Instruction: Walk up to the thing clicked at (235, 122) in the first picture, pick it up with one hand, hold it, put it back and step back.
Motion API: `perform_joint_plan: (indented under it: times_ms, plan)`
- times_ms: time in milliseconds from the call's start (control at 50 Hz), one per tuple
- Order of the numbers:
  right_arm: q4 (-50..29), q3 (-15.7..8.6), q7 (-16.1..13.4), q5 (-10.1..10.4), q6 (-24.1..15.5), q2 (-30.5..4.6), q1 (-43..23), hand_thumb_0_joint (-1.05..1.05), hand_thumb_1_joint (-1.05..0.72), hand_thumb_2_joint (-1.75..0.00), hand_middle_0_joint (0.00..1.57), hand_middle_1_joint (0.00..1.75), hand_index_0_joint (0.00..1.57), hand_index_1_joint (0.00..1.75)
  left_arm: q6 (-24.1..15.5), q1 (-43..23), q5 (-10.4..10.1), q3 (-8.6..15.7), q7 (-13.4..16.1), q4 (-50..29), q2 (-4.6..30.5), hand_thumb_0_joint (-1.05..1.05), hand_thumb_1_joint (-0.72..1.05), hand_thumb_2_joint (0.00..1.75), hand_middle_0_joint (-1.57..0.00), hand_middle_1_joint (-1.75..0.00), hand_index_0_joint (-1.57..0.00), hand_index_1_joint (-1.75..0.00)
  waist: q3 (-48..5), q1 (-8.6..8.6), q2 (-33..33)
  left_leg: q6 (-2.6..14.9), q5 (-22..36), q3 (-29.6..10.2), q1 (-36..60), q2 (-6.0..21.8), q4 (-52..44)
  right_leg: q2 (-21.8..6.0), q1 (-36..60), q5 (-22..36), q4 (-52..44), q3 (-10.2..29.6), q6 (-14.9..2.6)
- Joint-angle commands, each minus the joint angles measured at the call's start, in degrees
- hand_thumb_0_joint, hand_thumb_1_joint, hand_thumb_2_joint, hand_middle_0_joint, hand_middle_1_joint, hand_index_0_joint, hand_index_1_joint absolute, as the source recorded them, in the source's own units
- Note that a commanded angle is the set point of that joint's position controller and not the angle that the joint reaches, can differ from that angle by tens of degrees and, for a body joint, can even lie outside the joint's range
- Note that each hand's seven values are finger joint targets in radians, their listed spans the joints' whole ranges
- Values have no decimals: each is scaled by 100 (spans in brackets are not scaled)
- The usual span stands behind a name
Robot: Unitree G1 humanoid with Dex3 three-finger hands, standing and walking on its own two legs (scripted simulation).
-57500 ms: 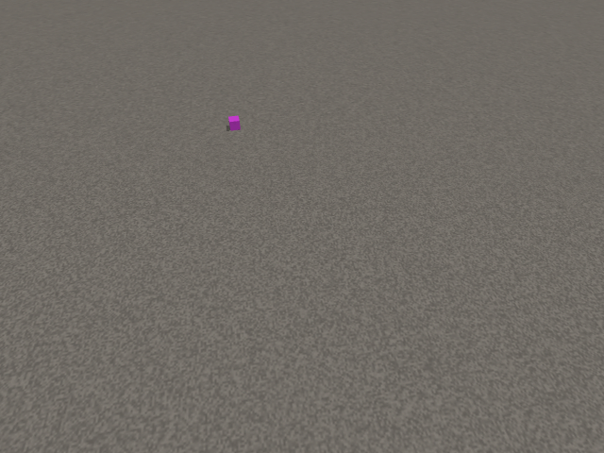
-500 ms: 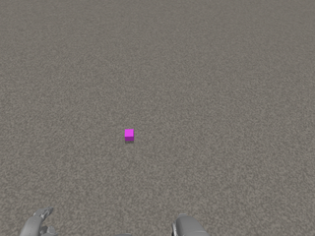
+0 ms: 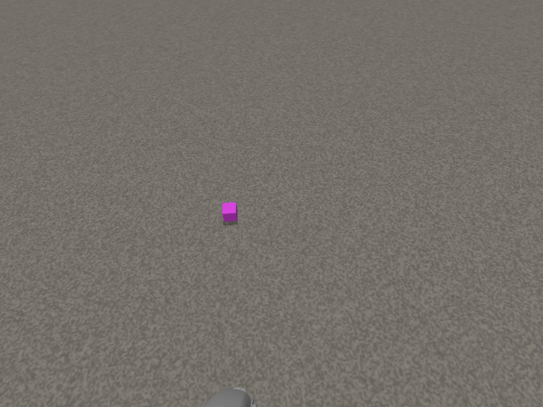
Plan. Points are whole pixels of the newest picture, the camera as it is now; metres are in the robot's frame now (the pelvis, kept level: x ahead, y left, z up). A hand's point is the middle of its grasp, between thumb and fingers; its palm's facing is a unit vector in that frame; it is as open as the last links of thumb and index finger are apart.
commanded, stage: step back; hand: left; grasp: from above
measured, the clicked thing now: (230, 211) +0.96 +0.24 -0.73
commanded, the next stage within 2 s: stand in 1.24 s
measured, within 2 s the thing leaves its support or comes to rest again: neither
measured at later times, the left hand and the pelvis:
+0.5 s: hand out of the picture -0.07 +0.25 -0.14, palm faces +0.05 -0.93 -0.37, open 7.4 cm; pelvis -0.11 -0.01 +0.00, yaw +2 degrees
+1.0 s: hand out of the picture +0.00 +0.26 -0.14, palm faces +0.06 -0.93 -0.37, open 7.4 cm; pelvis -0.08 +0.00 +0.00, yaw +4 degrees
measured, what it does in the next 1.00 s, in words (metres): steps on the spot: left foot, then right foot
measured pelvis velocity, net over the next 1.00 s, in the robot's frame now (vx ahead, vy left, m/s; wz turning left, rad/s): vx -0.08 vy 0.00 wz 0.06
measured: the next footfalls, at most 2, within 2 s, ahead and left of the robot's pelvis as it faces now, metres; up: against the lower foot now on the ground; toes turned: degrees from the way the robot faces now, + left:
left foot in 0.10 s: -0.04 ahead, +0.11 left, +0.00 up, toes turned +2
right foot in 0.34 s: -0.03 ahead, -0.14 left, +0.00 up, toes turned +1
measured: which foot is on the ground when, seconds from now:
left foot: up 0.00-0.08, down 0.10-1.00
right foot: down 0.00-0.12, up 0.14-0.32, down 0.34-1.00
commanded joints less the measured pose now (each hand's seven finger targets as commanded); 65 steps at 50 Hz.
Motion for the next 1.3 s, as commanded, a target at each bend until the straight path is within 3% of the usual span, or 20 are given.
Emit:
perform_joint_plan:
  times_ms: [0, 60, 100, 120, 180, 300, 340, 360, 380, 540, 560, 580, 620, 780, 820, 860, 940, 980, 1140, 1280]
  plan:
    - [-435, -240, -39, -98, -222, -798, 95, 0, -90, -90, 20, 30, 20, 30, -149, -380, -9, 436, 154, -719, 1593, 0, 90, 90, -20, -30, -20, -30, -951, 75, -1305, 78, -153, 387, 264, 453, -2059, -1195, 1065, 1969, -606, 998, -1015]
    - [-75, -350, -45, -178, -305, -885, 497, 0, -90, -90, 20, 30, 20, 30, -48, -126, -114, 286, 70, -653, 1392, 0, 90, 90, -20, -30, -20, -30, -1200, 16, -769, 239, 1310, 355, 1637, 474, -4007, -742, 389, 1233, 254, 658, -633]
    - [-231, -505, 32, -207, -313, -1923, 96, 0, -90, -90, 20, 30, 20, 30, -67, -454, -223, 236, 102, -700, 1270, 0, 90, 90, -20, -30, -20, -30, -1011, -181, 1309, 1466, 989, -2402, 1001, 2651, -4485, 273, -812, -1848, 1705, -141, -112]
    - [-282, -545, 35, -248, -355, -1935, -44, 0, -90, -90, 20, 30, 20, 30, -68, -808, -112, 334, 122, -680, 1447, 0, 90, 90, -20, -30, -20, -30, -662, -313, 1056, 1756, 801, -2762, 179, 2825, -4654, 256, -504, -1900, 2498, 493, -108]
    - [-261, -296, -48, -233, -452, -1269, -506, 0, -90, -90, 20, 30, 20, 30, -90, -158, -262, 292, 12, -280, 1326, 0, 90, 90, -20, -30, -20, -30, -764, 170, 529, 1161, 1596, -870, 462, 1837, -3919, 350, -302, -1091, 2523, 493, -201]
    - [-93, -322, 48, -233, -324, -1177, -164, 0, -90, -90, 20, 30, 20, 30, -346, 126, -108, 314, -87, 113, 1125, 0, 90, 90, -20, -30, -20, -30, -712, 72, 658, 828, -89, -561, 427, 1493, -3408, 407, 1232, -518, -1676, -208, -282]
    - [-242, -169, 72, -171, -351, -569, -259, 0, -90, -90, 20, 30, 20, 30, -465, 241, 18, 477, -14, 149, 1728, 0, 90, 90, -20, -30, -20, -30, -630, 254, -948, 220, -372, 132, -1100, 435, -1912, -1013, 1650, -2388, -2354, 2472, -822]
    - [-107, -254, 7, -178, -351, -844, -239, 0, -90, -90, 20, 30, 20, 30, -490, -269, 24, 532, -27, 3, 2085, 0, 90, 90, -20, -30, -20, -30, -269, 192, -1007, 89, -503, -51, -151, 585, -1255, -1926, -168, -3478, -2648, 3164, -1358]
    - [-5, -323, 52, -130, -364, -1030, -69, 0, -90, -90, 20, 30, 20, 30, -523, -711, -27, 461, -35, -125, 1888, 0, 90, 90, -20, -30, -20, -30, -3, -80, -644, 76, -180, -209, 325, 723, -992, -1787, -726, -3598, -2633, 2830, -1299]
    - [399, -313, 137, -179, -597, -738, 315, 0, -90, -90, 20, 30, 20, 30, -449, -429, -61, 219, -144, 120, 1417, 0, 90, 90, -20, -30, -20, -30, -444, -131, -723, 185, 633, 547, 1877, 391, -3590, -732, -402, -1601, -1545, 838, -719]
    - [443, -371, 101, -220, -638, -856, 439, 0, -90, -90, 20, 30, 20, 30, -428, -321, -70, 135, -153, 132, 1206, 0, 90, 90, -20, -30, -20, -30, -564, -206, -215, 269, 548, -73, 2389, 751, -3913, -509, -855, -1356, -939, 541, -579]
    - [436, -399, 74, -247, -675, -1158, 435, 0, -90, -90, 20, 30, 20, 30, -416, -427, -201, 60, -164, 145, 909, 0, 90, 90, -20, -30, -20, -30, -602, -256, 796, 673, -776, -1865, 2162, 1762, -4654, 89, -1256, -1219, 1, 35, -237]
    - [321, -448, 84, -212, -698, -1409, 178, 0, -90, -90, 20, 30, 20, 30, -422, -452, -179, 212, -125, 193, 1371, 0, 90, 90, -20, -30, -20, -30, -283, -178, 442, 1360, -1518, -2430, 1294, 2369, -5011, -6, -882, -1255, 1080, 144, -206]
    - [237, -257, 98, -72, -550, -828, -260, 0, -90, -90, 20, 30, 20, 30, -578, 58, -127, 220, -55, 628, 1154, 0, 90, 90, -20, -30, -20, -30, -862, 177, 541, 484, 1510, -288, 466, 1285, -3404, 174, 1611, 408, -1339, -231, -229]
    - [211, -173, 74, -49, -505, -534, -269, 0, -90, -90, 20, 30, 20, 30, -626, 123, -110, 318, -12, 638, 1819, 0, 90, 90, -20, -30, -20, -30, -758, 199, -816, 162, 130, 303, -138, 411, -2063, -1305, 1368, -1012, -2129, 1953, -884]
    - [463, -234, 43, -107, -515, -764, 137, 0, -90, -90, 20, 30, 20, 30, -631, -582, -137, 305, -27, 377, 1770, 0, 90, 90, -20, -30, -20, -30, -526, -51, -699, 92, -244, 279, 265, 687, -1727, -1763, 750, -540, -1890, 1983, -1343]
    - [793, -239, 60, -141, -635, -689, 402, 0, -90, -90, 20, 30, 20, 30, -570, -950, -197, 116, -42, 369, 1345, 0, 90, 90, -20, -30, -20, -30, -882, -293, -676, 225, 1887, 170, 1774, 811, -3631, -825, 259, 1436, -1009, 427, -532]
    - [685, -252, 50, -138, -689, -1032, -70, 0, -90, -90, 20, 30, 20, 30, -522, -768, -307, 47, -60, 443, 1119, 0, 90, 90, -20, -30, -20, -30, -994, -7, 10, 640, 2465, -879, 1567, 1634, -3958, -132, 431, 657, -592, -87, -149]
    - [829, -187, 4, -33, -599, -781, -389, 0, -90, -90, 20, 30, 20, 30, -573, -675, -280, 100, 44, 764, 1316, 0, 90, 90, -20, -30, -20, -30, -1542, -2, 18, 368, 4208, 275, 1779, 1105, -3127, -493, 1613, 2793, -855, 5, -319]
    - [909, -73, 13, 4, -564, -804, -727, 0, -90, -90, 20, 30, 20, 30, -483, -1026, -316, -62, 29, 926, 1092, 0, 90, 90, -20, -30, -20, -30, -1255, -78, 129, 285, 4190, 0, 2082, 1312, -3872, -454, 1528, 2408, -1339, 66, -183]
